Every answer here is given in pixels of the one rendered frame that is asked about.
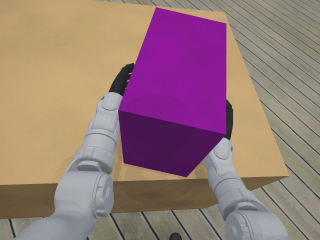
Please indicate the left robot upper arm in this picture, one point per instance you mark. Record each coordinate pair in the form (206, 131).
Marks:
(82, 198)

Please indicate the pedestal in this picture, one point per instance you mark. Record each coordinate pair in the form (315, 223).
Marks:
(57, 59)

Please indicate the robot right hand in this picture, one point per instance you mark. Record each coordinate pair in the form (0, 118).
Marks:
(229, 120)

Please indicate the carton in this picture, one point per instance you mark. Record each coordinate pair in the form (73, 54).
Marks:
(174, 108)

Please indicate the robot left forearm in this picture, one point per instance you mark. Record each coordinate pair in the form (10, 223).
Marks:
(97, 150)

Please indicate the robot left hand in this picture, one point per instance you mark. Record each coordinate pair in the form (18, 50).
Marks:
(120, 82)

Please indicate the robot right forearm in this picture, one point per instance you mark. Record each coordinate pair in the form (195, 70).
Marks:
(227, 186)

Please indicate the right robot upper arm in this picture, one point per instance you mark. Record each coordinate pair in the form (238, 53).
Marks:
(254, 225)

